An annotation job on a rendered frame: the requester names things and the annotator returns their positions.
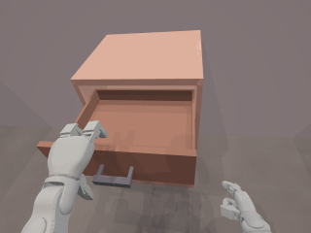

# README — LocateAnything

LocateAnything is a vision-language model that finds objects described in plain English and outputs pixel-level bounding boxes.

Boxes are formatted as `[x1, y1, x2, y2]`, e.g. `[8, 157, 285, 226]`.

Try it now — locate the right robot hand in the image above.
[220, 181, 257, 223]

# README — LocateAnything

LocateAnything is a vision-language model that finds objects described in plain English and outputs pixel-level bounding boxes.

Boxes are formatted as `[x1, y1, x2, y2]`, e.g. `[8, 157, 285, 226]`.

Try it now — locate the handle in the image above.
[92, 164, 134, 188]

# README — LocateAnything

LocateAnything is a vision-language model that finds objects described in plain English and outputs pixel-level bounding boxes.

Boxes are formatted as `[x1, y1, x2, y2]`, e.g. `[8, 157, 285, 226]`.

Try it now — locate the cabinet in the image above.
[70, 30, 204, 188]

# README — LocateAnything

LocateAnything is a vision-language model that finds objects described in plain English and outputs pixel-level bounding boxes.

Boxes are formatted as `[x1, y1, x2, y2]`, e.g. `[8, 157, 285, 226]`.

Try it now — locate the right robot forearm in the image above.
[240, 211, 271, 233]

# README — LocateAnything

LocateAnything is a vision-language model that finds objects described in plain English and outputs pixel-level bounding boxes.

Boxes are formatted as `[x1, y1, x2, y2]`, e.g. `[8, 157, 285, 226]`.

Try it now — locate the left robot hand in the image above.
[48, 120, 108, 200]

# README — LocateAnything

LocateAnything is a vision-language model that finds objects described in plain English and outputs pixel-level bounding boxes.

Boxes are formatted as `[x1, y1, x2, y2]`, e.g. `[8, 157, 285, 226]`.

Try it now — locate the drawer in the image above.
[36, 88, 197, 185]

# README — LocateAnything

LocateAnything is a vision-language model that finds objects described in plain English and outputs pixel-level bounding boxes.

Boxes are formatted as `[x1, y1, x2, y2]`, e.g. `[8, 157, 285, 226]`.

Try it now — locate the left robot forearm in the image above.
[21, 176, 80, 233]

